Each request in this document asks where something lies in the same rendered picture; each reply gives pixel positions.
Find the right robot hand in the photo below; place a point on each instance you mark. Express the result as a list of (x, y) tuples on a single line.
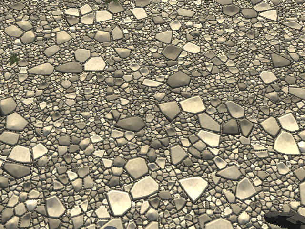
[(290, 220)]

